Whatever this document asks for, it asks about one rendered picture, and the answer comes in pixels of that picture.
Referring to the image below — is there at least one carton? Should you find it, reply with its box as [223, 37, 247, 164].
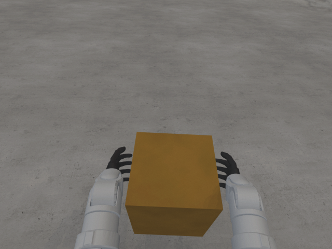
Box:
[125, 132, 223, 237]

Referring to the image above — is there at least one robot right forearm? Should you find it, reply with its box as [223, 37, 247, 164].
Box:
[226, 174, 278, 249]

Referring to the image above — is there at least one left robot hand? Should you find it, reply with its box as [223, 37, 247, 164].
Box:
[106, 147, 132, 181]

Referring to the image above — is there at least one right robot hand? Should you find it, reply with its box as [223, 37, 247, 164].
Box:
[215, 152, 240, 188]

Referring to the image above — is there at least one robot left forearm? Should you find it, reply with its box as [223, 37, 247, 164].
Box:
[74, 168, 123, 249]

